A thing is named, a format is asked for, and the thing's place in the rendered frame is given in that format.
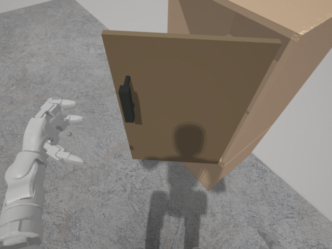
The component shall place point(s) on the robot left forearm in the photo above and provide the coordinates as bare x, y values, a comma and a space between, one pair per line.
21, 216

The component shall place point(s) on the robot right hand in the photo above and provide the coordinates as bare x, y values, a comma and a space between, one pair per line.
272, 241

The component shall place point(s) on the robot left hand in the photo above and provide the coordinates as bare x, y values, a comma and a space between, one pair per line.
39, 130

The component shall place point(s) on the handle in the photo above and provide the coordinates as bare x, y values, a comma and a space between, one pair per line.
126, 101

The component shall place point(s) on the cupboard door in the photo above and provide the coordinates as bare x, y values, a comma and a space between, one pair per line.
190, 92

